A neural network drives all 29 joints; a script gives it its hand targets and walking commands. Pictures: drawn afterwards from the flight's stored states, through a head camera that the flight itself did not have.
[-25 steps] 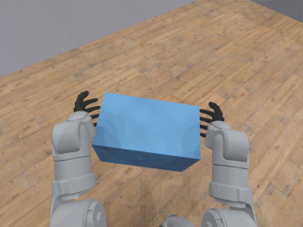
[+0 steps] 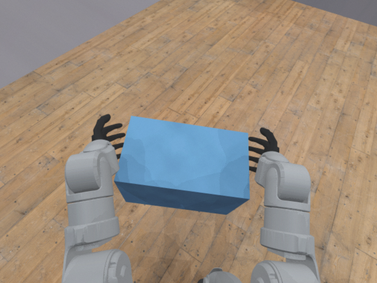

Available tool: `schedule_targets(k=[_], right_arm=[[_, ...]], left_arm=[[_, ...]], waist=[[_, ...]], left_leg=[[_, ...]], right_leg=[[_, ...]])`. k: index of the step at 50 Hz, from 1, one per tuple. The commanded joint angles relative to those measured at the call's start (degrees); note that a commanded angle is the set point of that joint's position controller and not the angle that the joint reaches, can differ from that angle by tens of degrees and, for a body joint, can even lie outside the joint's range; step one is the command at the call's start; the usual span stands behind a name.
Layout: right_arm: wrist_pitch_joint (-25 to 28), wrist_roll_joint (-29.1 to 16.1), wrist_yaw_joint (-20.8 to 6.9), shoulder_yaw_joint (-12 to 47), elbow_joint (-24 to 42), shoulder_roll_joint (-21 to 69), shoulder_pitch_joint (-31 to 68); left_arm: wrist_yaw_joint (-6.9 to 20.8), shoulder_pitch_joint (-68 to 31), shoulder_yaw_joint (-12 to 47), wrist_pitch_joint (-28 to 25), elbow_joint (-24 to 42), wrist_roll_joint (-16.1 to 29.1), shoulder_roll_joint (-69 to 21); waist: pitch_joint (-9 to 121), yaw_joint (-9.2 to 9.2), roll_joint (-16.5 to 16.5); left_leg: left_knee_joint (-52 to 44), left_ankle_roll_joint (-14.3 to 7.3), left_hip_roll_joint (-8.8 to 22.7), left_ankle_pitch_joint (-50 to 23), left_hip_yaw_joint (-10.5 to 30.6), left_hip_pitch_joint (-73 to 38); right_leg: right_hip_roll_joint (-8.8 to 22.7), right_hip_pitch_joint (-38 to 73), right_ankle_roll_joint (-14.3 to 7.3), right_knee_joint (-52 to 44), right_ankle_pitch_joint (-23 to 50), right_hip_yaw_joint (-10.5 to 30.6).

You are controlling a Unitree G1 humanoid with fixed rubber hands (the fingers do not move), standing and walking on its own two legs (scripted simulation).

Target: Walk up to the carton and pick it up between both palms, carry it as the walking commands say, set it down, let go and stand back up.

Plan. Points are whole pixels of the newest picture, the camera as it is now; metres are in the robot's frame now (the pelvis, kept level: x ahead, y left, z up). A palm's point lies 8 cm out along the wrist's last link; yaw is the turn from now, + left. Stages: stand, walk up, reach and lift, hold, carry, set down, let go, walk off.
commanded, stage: carry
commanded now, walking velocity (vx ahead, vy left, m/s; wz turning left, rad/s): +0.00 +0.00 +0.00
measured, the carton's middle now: (183, 169) +0.36 +0.05 +0.00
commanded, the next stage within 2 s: none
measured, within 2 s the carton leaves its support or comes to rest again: neither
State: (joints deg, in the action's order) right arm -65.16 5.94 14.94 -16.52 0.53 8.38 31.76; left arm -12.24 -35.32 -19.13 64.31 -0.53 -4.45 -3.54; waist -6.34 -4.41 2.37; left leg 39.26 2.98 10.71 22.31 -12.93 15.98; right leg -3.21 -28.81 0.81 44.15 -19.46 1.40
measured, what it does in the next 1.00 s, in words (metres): steps on the spot: right foot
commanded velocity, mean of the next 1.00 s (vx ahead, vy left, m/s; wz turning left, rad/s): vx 0.00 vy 0.00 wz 0.00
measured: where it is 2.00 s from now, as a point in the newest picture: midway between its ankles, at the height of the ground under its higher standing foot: outside the picture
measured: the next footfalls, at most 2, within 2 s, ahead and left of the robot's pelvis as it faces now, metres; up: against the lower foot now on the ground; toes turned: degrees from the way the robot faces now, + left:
right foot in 0.04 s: +0.11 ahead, -0.10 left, +0.00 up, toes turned +7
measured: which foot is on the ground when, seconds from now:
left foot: down 0.00-1.00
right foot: up 0.00-0.02, down 0.04-1.00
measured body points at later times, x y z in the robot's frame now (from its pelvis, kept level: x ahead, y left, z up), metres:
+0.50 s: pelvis -0.06 +0.00 +0.00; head -0.04 +0.01 +0.45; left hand +0.30 +0.15 +0.09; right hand +0.26 -0.19 +0.09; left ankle -0.05 +0.13 -0.72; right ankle +0.07 -0.11 -0.72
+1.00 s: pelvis -0.06 +0.01 +0.00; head -0.07 +0.02 +0.45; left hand +0.29 +0.15 +0.08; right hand +0.25 -0.18 +0.07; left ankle -0.05 +0.13 -0.72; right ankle +0.07 -0.11 -0.72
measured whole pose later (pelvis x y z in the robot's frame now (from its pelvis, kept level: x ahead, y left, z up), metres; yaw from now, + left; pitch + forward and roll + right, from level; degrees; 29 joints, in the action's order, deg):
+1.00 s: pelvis -0.06 +0.01 +0.00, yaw -4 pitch +0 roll +1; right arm -58.3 7.2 12.5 -16.3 -7.1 8.1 25.1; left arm -10.4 -28.5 -17.5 57.4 -7.9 -6.8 -5.1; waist 1.9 -0.1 2.9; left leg 38.6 1.2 5.2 19.6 -9.3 18.3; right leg -2.2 -27.2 -0.6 30.0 -2.6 3.4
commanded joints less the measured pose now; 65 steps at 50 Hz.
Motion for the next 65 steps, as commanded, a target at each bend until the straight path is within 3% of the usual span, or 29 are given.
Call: schedule_targets(k=[1, 3, 7, 9, 12, 13, 15, 16, 18, 20, 22, 25, 27, 30, 31, 32, 35, 37, 39, 40, 43, 46, 51, 52, 58, 59, 60, 64, 65], right_arm=[[1.6, -18.5, -13.6, 37.0, 12.2, 51.5, 37.9], [1.9, -19.7, -13.8, 38.5, 12.8, 51.1, 46.7], [2.7, -25.1, -15.0, 43.3, 15.2, 55.1, 53.8], [2.0, -26.1, -15.3, 43.1, 15.3, 55.3, 51.7], [1.1, -27.5, -16.6, 43.2, 13.2, 56.8, 51.4], [1.2, -27.9, -16.7, 43.1, 12.9, 57.0, 54.2], [1.6, -26.5, -17.2, 41.4, 11.1, 54.9, 54.8], [1.6, -25.2, -17.1, 40.6, 10.3, 55.7, 50.3], [1.5, -24.5, -17.3, 40.2, 8.3, 56.2, 51.5], [2.0, -23.5, -16.9, 39.6, 7.1, 54.2, 49.6], [1.6, -22.5, -15.9, 39.9, 9.9, 54.0, 44.5], [1.3, -22.2, -16.3, 39.9, 7.9, 54.0, 46.1], [1.3, -20.8, -16.5, 37.9, 5.1, 53.1, 44.7], [2.0, -20.2, -16.5, 37.4, 4.8, 52.9, 44.5], [2.6, -15.7, -16.7, 31.8, -5.9, 47.7, 39.7], [3.1, -20.6, -16.5, 39.2, 6.3, 52.1, 47.2], [4.4, -16.7, -16.8, 32.9, -4.8, 48.3, 41.7], [4.6, -20.9, -16.8, 38.7, 5.7, 52.9, 44.1], [5.8, -13.6, -16.6, 29.4, -10.1, 43.4, 41.3], [5.3, -17.7, -16.5, 35.6, -0.1, 49.7, 40.0], [9.3, -14.7, -16.5, 30.9, -5.1, 43.7, 44.0], [9.3, -18.8, -16.4, 35.7, -1.1, 49.1, 42.2], [11.0, -13.0, -16.6, 28.7, -11.3, 41.9, 38.3], [11.7, -16.5, -16.2, 33.1, -3.1, 44.8, 44.2], [13.5, -14.4, -17.1, 32.0, -8.7, 42.7, 35.2], [13.4, -17.6, -16.9, 35.8, 0.7, 46.7, 38.6], [14.0, -14.2, -17.2, 31.2, -7.3, 41.5, 36.8], [14.2, -16.4, -16.9, 34.4, -2.0, 44.5, 34.8], [14.4, -13.9, -17.4, 31.6, -8.4, 41.1, 34.2]], left_arm=[[14.4, -35.0, 44.4, 1.6, 6.2, 23.0, -60.8], [14.3, -40.6, 43.2, 0.7, 3.3, 22.4, -58.7], [14.4, -40.6, 42.3, -0.8, 7.9, 21.6, -59.9], [13.4, -36.9, 41.0, -0.5, 8.0, 19.6, -59.3], [12.5, -37.5, 40.4, -0.2, 8.9, 17.3, -57.9], [12.5, -39.2, 40.4, -0.2, 7.8, 17.1, -58.5], [12.2, -39.5, 40.3, 0.0, 6.1, 16.3, -58.2], [12.5, -39.8, 40.3, 0.1, 8.9, 17.1, -58.4], [12.6, -44.6, 41.8, -0.4, 8.7, 17.9, -59.7], [12.8, -42.9, 41.2, -0.8, 6.3, 17.8, -57.7], [13.6, -35.7, 42.0, 0.1, 4.9, 18.2, -58.5], [13.8, -34.8, 40.4, 0.2, 3.3, 16.7, -57.4], [14.1, -33.9, 39.0, 0.2, 0.6, 15.4, -56.7], [14.5, -34.8, 39.4, -0.6, 0.8, 15.6, -57.5], [14.6, -29.9, 33.4, -1.3, -10.4, 10.9, -52.1], [14.6, -33.5, 38.4, -1.4, -2.3, 14.7, -57.0], [14.6, -33.8, 34.9, -3.3, -6.9, 12.2, -51.9], [14.5, -36.1, 40.8, -3.6, 3.5, 16.1, -56.7], [14.5, -28.5, 30.1, -4.2, -17.2, 7.8, -48.3], [14.5, -30.5, 36.6, -4.3, -4.4, 12.6, -53.8], [15.0, -30.1, 32.1, -7.3, -15.1, 10.0, -50.7], [14.1, -36.6, 36.5, -8.9, -1.1, 14.4, -52.2], [14.3, -27.9, 30.3, -9.6, -16.4, 8.3, -47.5], [14.1, -32.4, 34.4, -9.9, -9.5, 11.6, -51.2], [15.0, -24.1, 31.8, -12.3, -13.7, 8.9, -47.7], [14.5, -31.5, 37.8, -12.5, -2.1, 13.5, -52.2], [14.8, -26.7, 31.9, -13.0, -12.6, 9.1, -47.6], [14.5, -26.9, 35.8, -13.1, -4.7, 11.9, -49.5], [14.7, -24.9, 32.4, -13.3, -11.7, 8.7, -46.2]], waist=[[42.5, 3.93, -13.1], [46.9, 3.64, 12.6], [45.8, 2.87, 6.2], [43.9, 2.46, 7.7], [44.6, 3.76, 6.2], [44.5, 3.9, 1.6], [40.7, 4.31, -15.1], [39.1, 4.42, -16.1], [40.3, 3.05, -11.0], [43.6, 3.25, -4.3], [43.9, 3.29, 4.7], [38.9, 3.32, 3.6], [36.6, 3.92, 0.9], [36.0, 3.52, -4.4], [34.2, 3.35, -2.2], [36.0, 3.01, 0.8], [37.0, 3.6, -1.3], [37.2, 3.72, -0.5], [35.4, 3.78, -1.8], [36.0, 3.67, 0.5], [37.5, 3.57, -3.6], [39.5, 4.23, -0.4], [36.0, 4.14, -1.7], [35.7, 4.09, -3.2], [40.2, 4.27, 0.6], [41.3, 4.45, -2.5], [40.4, 4.56, -3.3], [38.6, 4.32, -3.2], [37.9, 4.42, -3.7]], left_leg=[[6.3, -1.3, 8.4, -38.8, 4.0, -14.1], [16.6, 3.2, -3.8, 15.1, 3.2, 11.1], [16.8, 0.3, -7.3, 11.2, 10.1, 11.6], [9.0, 0.0, -8.4, 9.2, 9.3, 9.4], [-10.8, -2.1, -9.1, -1.8, 7.5, -7.0], [-15.8, -2.5, -7.5, -4.2, 8.1, -12.7], [-22.7, -9.7, 11.1, -6.3, 27.3, -15.1], [-19.6, -11.8, 12.2, -10.3, 24.2, -6.8], [-11.4, -6.8, 5.1, -18.4, 12.0, -6.8], [-3.2, -3.5, -2.2, -14.1, 8.1, -5.4], [-2.4, -1.6, -7.6, 4.5, 7.4, -0.9], [-7.2, -2.8, -6.5, 4.1, 8.8, -6.7], [-14.5, -4.6, -4.1, 5.0, 11.5, -7.4], [-16.6, -4.7, -2.0, 9.7, 11.8, -3.6], [-15.4, -4.6, -2.2, 8.3, 11.8, -2.1], [-13.0, -4.3, -3.7, 9.0, 9.5, -2.0], [-12.1, -4.7, -4.8, 8.3, 9.1, -5.0], [-14.3, -5.0, -4.5, 8.5, 10.4, -4.7], [-14.3, -5.4, -3.3, 6.9, 11.5, -4.8], [-14.0, -5.2, -3.9, 7.4, 10.3, -4.8], [-11.0, -4.7, -2.5, 1.5, 11.2, -4.3], [-7.4, -4.4, -4.3, -0.6, 9.8, -4.1], [-12.5, -5.8, -2.0, 5.0, 13.1, -4.0], [-11.7, -5.6, -2.3, 3.9, 12.2, -3.5], [-8.2, -4.6, -4.3, 1.0, 10.1, -5.2], [-8.0, -4.3, -3.9, -1.7, 9.5, -7.1], [-9.9, -4.9, -2.9, -1.1, 11.4, -6.1], [-10.1, -5.2, -2.0, 0.6, 11.2, -4.9], [-9.9, -5.2, -2.3, 0.2, 10.8, -4.6]], right_leg=[[5.4, 17.9, -2.8, -17.8, 21.8, 1.1], [21.1, 40.8, -7.7, -8.9, 82.5, 22.8], [17.7, 33.9, -8.8, -16.2, 42.7, 19.4], [16.7, 31.8, -9.5, -16.2, 41.5, 17.2], [12.5, 18.9, -5.7, -17.4, 16.7, 10.4], [10.1, 14.6, -3.5, -17.4, 13.2, 8.2], [2.0, 3.5, 0.6, -7.4, 0.3, 0.9], [2.5, 10.2, -0.5, -4.1, -1.6, -1.0], [3.9, 15.2, -2.9, -11.4, 10.9, 1.7], [8.7, 21.8, -4.8, -16.0, 33.9, 7.4], [14.6, 24.3, -5.7, -21.2, 21.7, 16.6], [11.7, 12.8, -4.8, -27.8, -4.4, 15.6], [7.5, 9.7, -0.7, -25.8, -5.5, 9.4], [5.0, 12.8, 1.0, -23.2, 4.2, 7.0], [5.6, 13.1, 0.0, -22.2, 5.4, 7.4], [6.4, 15.1, 0.4, -24.5, 3.2, 8.3], [7.6, 12.0, -0.1, -25.7, 0.7, 10.1], [6.8, 11.3, 0.6, -25.4, -2.1, 9.7], [6.7, 11.7, 1.2, -24.0, 4.7, 9.0], [6.7, 11.8, 1.4, -25.0, 3.3, 9.7], [7.9, 14.3, -2.1, -19.4, 13.0, 9.2], [10.0, 15.4, -2.5, -20.1, 16.8, 11.3], [7.9, 10.9, -1.9, -20.5, 4.4, 10.0], [8.0, 11.6, -2.1, -21.0, 6.3, 10.7], [10.4, 15.1, -2.7, -21.4, 11.5, 12.7], [10.6, 15.3, -2.8, -20.2, 16.5, 12.4], [9.3, 13.8, -3.0, -18.0, 16.6, 10.2], [8.3, 14.1, -2.7, -17.9, 17.4, 8.9], [8.8, 14.3, -2.8, -17.9, 18.0, 9.2]])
